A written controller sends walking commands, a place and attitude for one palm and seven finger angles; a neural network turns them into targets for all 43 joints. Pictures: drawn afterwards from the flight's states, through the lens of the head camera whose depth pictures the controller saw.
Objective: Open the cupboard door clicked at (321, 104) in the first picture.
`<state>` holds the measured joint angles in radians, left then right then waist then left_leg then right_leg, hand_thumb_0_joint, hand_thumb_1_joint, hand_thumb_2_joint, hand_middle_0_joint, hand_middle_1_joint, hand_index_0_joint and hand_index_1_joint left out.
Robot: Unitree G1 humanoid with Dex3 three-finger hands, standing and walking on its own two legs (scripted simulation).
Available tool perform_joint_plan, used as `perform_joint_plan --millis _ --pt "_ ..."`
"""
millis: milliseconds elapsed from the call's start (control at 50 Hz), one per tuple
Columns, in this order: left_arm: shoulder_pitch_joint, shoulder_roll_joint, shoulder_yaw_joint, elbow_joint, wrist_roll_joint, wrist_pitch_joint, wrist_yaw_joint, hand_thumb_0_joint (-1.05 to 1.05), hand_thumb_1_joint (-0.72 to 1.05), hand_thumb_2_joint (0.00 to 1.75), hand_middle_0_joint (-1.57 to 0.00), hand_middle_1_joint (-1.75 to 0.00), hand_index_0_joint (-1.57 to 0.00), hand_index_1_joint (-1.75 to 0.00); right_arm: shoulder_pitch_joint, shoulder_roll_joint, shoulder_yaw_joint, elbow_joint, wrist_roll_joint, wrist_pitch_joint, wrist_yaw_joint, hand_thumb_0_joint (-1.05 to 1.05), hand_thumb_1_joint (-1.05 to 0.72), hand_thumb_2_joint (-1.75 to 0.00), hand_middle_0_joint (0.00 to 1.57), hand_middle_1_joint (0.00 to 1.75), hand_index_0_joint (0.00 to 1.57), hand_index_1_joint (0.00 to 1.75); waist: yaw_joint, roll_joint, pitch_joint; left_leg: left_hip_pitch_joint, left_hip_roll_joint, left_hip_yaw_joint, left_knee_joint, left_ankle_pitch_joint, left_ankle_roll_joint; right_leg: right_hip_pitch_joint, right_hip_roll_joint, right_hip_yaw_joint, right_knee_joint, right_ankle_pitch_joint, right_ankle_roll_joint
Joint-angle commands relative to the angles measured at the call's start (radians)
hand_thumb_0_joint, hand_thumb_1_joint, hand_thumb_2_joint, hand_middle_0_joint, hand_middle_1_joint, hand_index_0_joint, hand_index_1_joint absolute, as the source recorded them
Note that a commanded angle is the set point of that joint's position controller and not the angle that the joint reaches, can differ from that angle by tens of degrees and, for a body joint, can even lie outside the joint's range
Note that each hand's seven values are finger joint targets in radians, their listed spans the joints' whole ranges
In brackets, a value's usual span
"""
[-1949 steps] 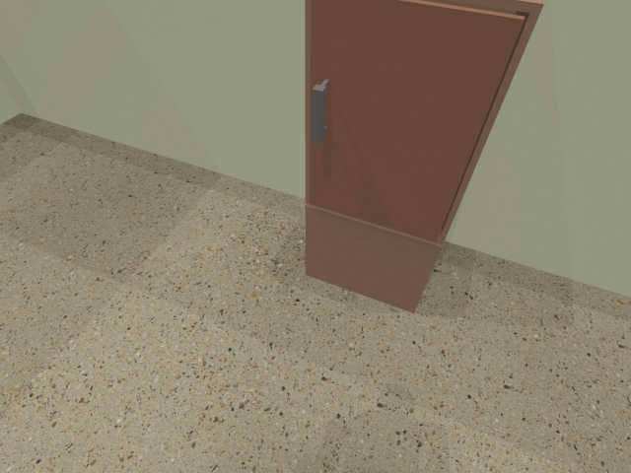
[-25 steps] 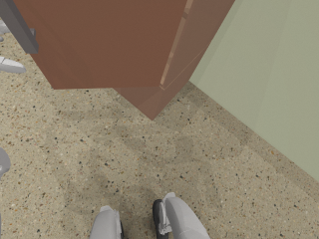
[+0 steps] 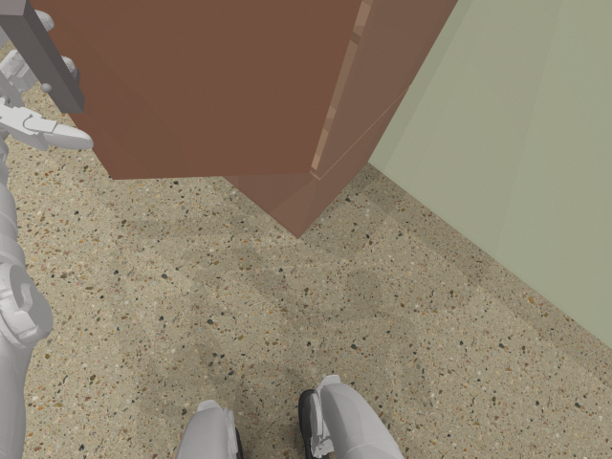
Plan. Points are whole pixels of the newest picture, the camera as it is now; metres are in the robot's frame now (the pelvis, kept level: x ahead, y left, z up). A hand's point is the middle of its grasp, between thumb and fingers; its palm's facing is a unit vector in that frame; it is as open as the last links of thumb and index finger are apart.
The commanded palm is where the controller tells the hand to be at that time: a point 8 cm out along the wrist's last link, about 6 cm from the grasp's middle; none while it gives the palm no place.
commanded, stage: slide the fingers in behind the handle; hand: left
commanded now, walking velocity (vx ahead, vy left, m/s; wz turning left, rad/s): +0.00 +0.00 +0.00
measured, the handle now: (49, 48) +0.60 +0.23 +0.07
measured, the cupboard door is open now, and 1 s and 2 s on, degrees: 46 48 54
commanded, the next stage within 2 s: close the thumb around the handle in 0.76 s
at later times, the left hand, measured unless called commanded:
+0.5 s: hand (65, 89) +0.54 +0.21 +0.08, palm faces -0.01 -1.00 -0.01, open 14.0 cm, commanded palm +0.52 +0.25 +0.07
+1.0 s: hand (65, 91) +0.53 +0.21 +0.08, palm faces -0.01 -1.00 -0.01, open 13.5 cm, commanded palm +0.51 +0.25 +0.07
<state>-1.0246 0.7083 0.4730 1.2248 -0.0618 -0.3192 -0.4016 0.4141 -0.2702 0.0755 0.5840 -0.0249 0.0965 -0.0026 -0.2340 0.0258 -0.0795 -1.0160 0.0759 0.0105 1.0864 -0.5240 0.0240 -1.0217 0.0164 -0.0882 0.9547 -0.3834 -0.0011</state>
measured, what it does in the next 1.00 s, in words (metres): stands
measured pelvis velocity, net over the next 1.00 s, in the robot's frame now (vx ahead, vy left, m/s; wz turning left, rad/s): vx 0.00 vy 0.00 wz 0.00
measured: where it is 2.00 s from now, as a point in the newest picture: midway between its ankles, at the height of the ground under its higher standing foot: outside the picture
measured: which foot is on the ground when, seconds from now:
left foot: down 0.00-1.00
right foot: down 0.00-1.00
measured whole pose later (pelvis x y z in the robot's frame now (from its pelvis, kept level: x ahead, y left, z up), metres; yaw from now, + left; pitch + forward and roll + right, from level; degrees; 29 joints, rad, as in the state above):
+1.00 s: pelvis +0.00 +0.00 +0.00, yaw +0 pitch +25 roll -4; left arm -0.99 0.63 0.44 1.20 -0.08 -0.35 -0.34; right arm 0.42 -0.26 0.06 0.60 -0.03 0.08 0.01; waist -0.22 0.03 -0.09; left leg -0.99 0.07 0.01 1.07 -0.52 0.02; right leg -1.00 0.01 -0.08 0.95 -0.39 0.00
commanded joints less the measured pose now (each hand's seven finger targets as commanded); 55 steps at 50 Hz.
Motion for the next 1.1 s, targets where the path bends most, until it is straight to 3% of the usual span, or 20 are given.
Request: perform_joint_plan --millis 0,40,80,160,240,280,360,420,440,480,620,660,740,800,840,860,900,960,1000,1080 --pt "-0.425 0.248 0.015 -0.241 -0.028 -0.084 0.024 0.00 -0.50 0.30 -0.30 -1.20 -0.30 -1.20 0.223 -0.202 -0.079 -0.020 -0.002 -0.002 -0.010 0.00 -0.90 -0.90 0.20 0.30 0.20 0.30 0.001 0.218 -0.540 0.417 -0.030 -0.078 -0.106 0.583 -0.004 0.256 0.043 0.036 -0.060 0.356 -0.023" --pt "-0.416 0.244 0.021 -0.241 -0.027 -0.086 0.029 0.00 -0.50 0.30 -0.30 -1.20 -0.30 -1.20 0.222 -0.203 -0.083 -0.017 -0.003 -0.003 -0.006 0.00 -0.90 -0.90 0.20 0.30 0.20 0.30 0.011 0.228 -0.559 0.428 -0.030 -0.078 -0.108 0.583 -0.008 0.262 0.043 0.035 -0.060 0.354 -0.022" --pt "-0.405 0.241 0.016 -0.210 -0.023 -0.074 0.036 0.00 -0.50 0.30 -0.30 -1.20 -0.30 -1.20 0.220 -0.203 -0.081 -0.015 -0.001 -0.002 -0.007 0.00 -0.90 -0.90 0.20 0.30 0.20 0.30 0.002 0.179 -0.520 0.379 -0.032 -0.071 -0.113 0.538 -0.002 0.275 0.042 0.037 -0.066 0.344 -0.018" --pt "-0.427 0.225 0.005 -0.211 -0.016 -0.079 0.053 0.00 -0.50 0.30 -0.30 -1.20 -0.30 -1.20 0.222 -0.200 -0.082 -0.011 -0.003 -0.006 -0.007 0.00 -0.90 -0.90 0.20 0.30 0.20 0.30 -0.003 0.188 -0.516 0.383 -0.033 -0.070 -0.110 0.534 0.000 0.260 0.040 0.040 -0.065 0.340 -0.018" --pt "-0.408 0.237 0.029 -0.231 -0.018 -0.099 0.058 0.00 -0.50 0.30 -0.30 -1.20 -0.30 -1.20 0.225 -0.198 -0.086 -0.014 -0.006 -0.010 -0.005 0.00 -0.90 -0.90 0.20 0.30 0.20 0.30 0.017 0.206 -0.574 0.403 -0.034 -0.070 -0.106 0.577 -0.006 0.298 0.040 0.043 -0.053 0.383 -0.022" --pt "-0.397 0.188 -0.005 -0.237 -0.020 -0.095 0.059 0.00 -0.50 0.30 -0.30 -1.20 -0.30 -1.20 0.219 -0.194 -0.087 -0.016 -0.005 -0.009 0.000 0.00 -0.90 -0.90 0.20 0.30 0.20 0.30 0.014 0.210 -0.558 0.405 -0.036 -0.068 -0.111 0.572 -0.006 0.290 0.040 0.041 -0.059 0.377 -0.021" --pt "-0.364 0.180 -0.003 -0.235 -0.023 -0.090 0.063 0.00 -0.50 0.30 -0.30 -1.20 -0.30 -1.20 0.220 -0.194 -0.090 -0.016 -0.003 -0.005 0.002 0.00 -0.90 -0.90 0.20 0.30 0.20 0.30 0.019 0.175 -0.551 0.397 -0.036 -0.066 -0.119 0.571 -0.004 0.311 0.042 0.040 -0.065 0.388 -0.021" --pt "-0.434 0.170 -0.019 -0.253 -0.025 -0.097 0.065 0.00 -0.50 0.30 -0.30 -1.20 -0.30 -1.20 0.217 -0.194 -0.090 -0.005 -0.003 -0.009 -0.002 0.00 -0.90 -0.90 0.20 0.30 0.20 0.30 -0.001 0.200 -0.537 0.404 -0.035 -0.067 -0.117 0.548 -0.003 0.284 0.039 0.043 -0.066 0.372 -0.019" --pt "-0.403 0.188 -0.001 -0.228 -0.022 -0.096 0.066 0.00 -0.50 0.30 -0.30 -1.20 -0.30 -1.20 0.219 -0.196 -0.091 -0.003 -0.003 -0.009 -0.003 0.00 -0.90 -0.90 0.20 0.30 0.20 0.30 0.009 0.182 -0.534 0.397 -0.036 -0.067 -0.116 0.540 -0.004 0.285 0.039 0.042 -0.066 0.359 -0.020" --pt "-0.417 0.172 -0.017 -0.222 -0.023 -0.094 0.065 0.00 -0.50 0.30 -0.30 -1.20 -0.30 -1.20 0.218 -0.195 -0.088 -0.003 -0.003 -0.012 -0.004 0.00 -0.90 -0.90 0.20 0.30 0.20 0.30 -0.002 0.165 -0.515 0.372 -0.037 -0.064 -0.117 0.525 0.000 0.293 0.038 0.045 -0.067 0.362 -0.018" --pt "-0.416 0.167 -0.019 -0.223 -0.026 -0.106 0.063 0.00 -0.50 0.30 -0.30 -1.20 -0.30 -1.20 0.215 -0.194 -0.090 0.000 -0.004 -0.015 -0.003 0.00 -0.90 -0.90 0.20 0.30 0.20 0.30 0.002 0.202 -0.548 0.409 -0.036 -0.067 -0.105 0.565 -0.005 0.271 0.038 0.045 -0.060 0.373 -0.020" --pt "-0.404 0.171 -0.016 -0.216 -0.026 -0.103 0.061 0.00 -0.50 0.30 -0.30 -1.20 -0.30 -1.20 0.215 -0.195 -0.089 -0.004 -0.004 -0.014 -0.003 0.00 -0.90 -0.90 0.20 0.30 0.20 0.30 0.009 0.179 -0.537 0.388 -0.038 -0.067 -0.109 0.550 -0.004 0.291 0.038 0.045 -0.059 0.371 -0.021" --pt "-0.433 0.177 -0.019 -0.205 -0.022 -0.097 0.061 0.00 -0.50 0.30 -0.30 -1.20 -0.30 -1.20 0.214 -0.196 -0.087 -0.001 -0.003 -0.015 -0.006 0.00 -0.90 -0.90 0.20 0.30 0.20 0.30 -0.004 0.186 -0.529 0.379 -0.037 -0.069 -0.107 0.532 -0.002 0.274 0.038 0.045 -0.058 0.357 -0.019" --pt "-0.416 0.211 0.010 -0.229 -0.025 -0.105 0.060 0.00 -0.50 0.30 -0.30 -1.20 -0.30 -1.20 0.216 -0.198 -0.086 -0.010 -0.005 -0.018 -0.007 0.00 -0.90 -0.90 0.20 0.30 0.20 0.30 0.012 0.190 -0.559 0.384 -0.039 -0.070 -0.107 0.554 -0.003 0.304 0.037 0.046 -0.051 0.379 -0.025" --pt "-0.411 0.185 -0.002 -0.252 -0.027 -0.110 0.060 0.00 -0.50 0.30 -0.30 -1.20 -0.30 -1.20 0.216 -0.194 -0.091 -0.007 -0.005 -0.018 -0.003 0.00 -0.90 -0.90 0.20 0.30 0.20 0.30 0.016 0.217 -0.585 0.425 -0.036 -0.072 -0.104 0.593 -0.008 0.290 0.038 0.043 -0.052 0.392 -0.022" --pt "-0.392 0.180 -0.004 -0.239 -0.028 -0.107 0.059 0.00 -0.44 0.32 -0.30 -1.21 -0.30 -1.21 0.217 -0.194 -0.091 -0.006 -0.004 -0.016 -0.003 0.00 -0.90 -0.90 0.20 0.30 0.20 0.30 0.015 0.186 -0.570 0.416 -0.034 -0.072 -0.106 0.594 -0.007 0.296 0.038 0.042 -0.054 0.394 -0.022" --pt "-0.400 0.164 -0.013 -0.239 -0.035 -0.106 0.060 0.00 -0.33 0.37 -0.31 -1.22 -0.31 -1.22 0.215 -0.194 -0.090 -0.007 -0.004 -0.016 -0.003 0.00 -0.90 -0.90 0.20 0.30 0.20 0.30 0.009 0.193 -0.539 0.415 -0.034 -0.073 -0.112 0.581 -0.006 0.278 0.040 0.038 -0.058 0.378 -0.024" --pt "-0.399 0.160 -0.015 -0.248 -0.035 -0.104 0.063 0.00 -0.16 0.44 -0.32 -1.24 -0.32 -1.24 0.210 -0.194 -0.091 -0.006 -0.002 -0.016 -0.002 0.00 -0.90 -0.90 0.20 0.30 0.20 0.30 0.009 0.176 -0.547 0.398 -0.038 -0.065 -0.115 0.545 -0.003 0.302 0.040 0.044 -0.066 0.375 -0.019" --pt "-0.389 0.199 0.012 -0.227 -0.033 -0.106 0.064 0.00 -0.05 0.49 -0.33 -1.25 -0.33 -1.25 0.213 -0.198 -0.088 -0.006 -0.002 -0.018 -0.006 0.00 -0.90 -0.90 0.20 0.30 0.20 0.30 0.015 0.162 -0.531 0.368 -0.039 -0.063 -0.116 0.529 -0.001 0.313 0.040 0.046 -0.062 0.372 -0.023" --pt "-0.420 0.209 0.002 -0.212 -0.020 -0.105 0.062 0.00 0.17 0.59 -0.35 -1.27 -0.35 -1.27 0.208 -0.198 -0.086 -0.002 -0.001 -0.022 -0.009 0.00 -0.90 -0.90 0.20 0.30 0.20 0.30 0.005 0.169 -0.511 0.351 -0.040 -0.064 -0.117 0.488 0.000 0.296 0.036 0.049 -0.064 0.337 -0.019"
